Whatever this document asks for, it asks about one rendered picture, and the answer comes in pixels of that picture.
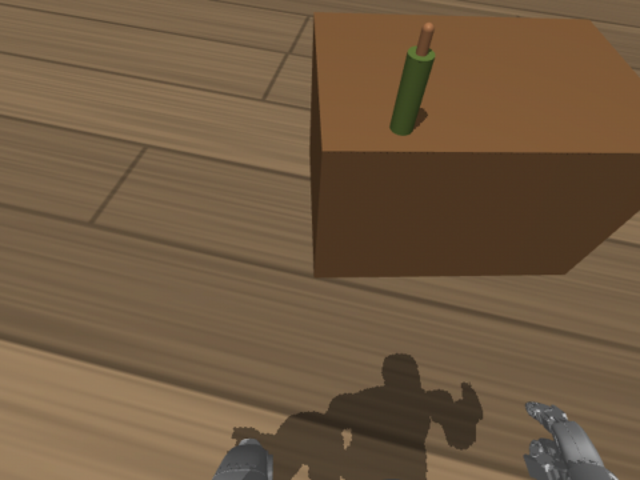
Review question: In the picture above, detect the bottle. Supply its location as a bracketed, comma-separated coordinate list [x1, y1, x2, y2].
[390, 22, 435, 136]

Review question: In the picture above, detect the right robot hand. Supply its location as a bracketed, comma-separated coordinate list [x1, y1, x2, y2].
[523, 402, 605, 480]

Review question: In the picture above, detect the right robot arm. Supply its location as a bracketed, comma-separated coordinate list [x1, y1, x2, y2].
[566, 463, 619, 480]

